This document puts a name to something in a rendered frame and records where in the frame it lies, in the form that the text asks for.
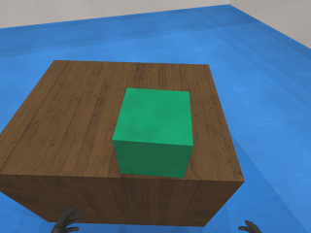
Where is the right robot hand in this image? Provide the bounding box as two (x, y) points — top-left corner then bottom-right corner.
(238, 220), (261, 233)

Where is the pedestal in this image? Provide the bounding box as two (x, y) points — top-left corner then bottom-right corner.
(0, 60), (245, 227)

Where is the carton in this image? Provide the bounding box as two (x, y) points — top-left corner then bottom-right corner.
(112, 87), (193, 179)

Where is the left robot hand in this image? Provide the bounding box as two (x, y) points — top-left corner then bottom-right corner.
(51, 206), (82, 233)

